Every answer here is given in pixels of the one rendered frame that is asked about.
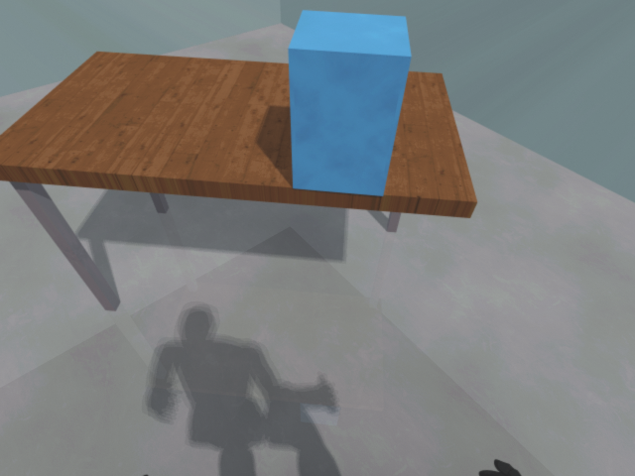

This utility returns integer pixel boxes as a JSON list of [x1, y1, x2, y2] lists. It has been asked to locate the table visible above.
[[0, 52, 477, 311]]

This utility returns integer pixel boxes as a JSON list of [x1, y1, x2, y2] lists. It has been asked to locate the carton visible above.
[[288, 10, 412, 196]]

